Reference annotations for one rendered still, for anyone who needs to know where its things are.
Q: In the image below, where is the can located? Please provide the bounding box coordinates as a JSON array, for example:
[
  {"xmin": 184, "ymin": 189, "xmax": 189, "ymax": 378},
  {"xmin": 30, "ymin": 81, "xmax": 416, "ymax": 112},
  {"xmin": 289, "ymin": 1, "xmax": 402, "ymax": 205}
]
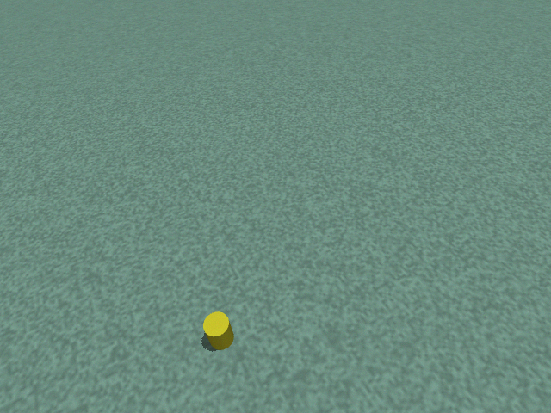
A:
[{"xmin": 203, "ymin": 311, "xmax": 234, "ymax": 350}]

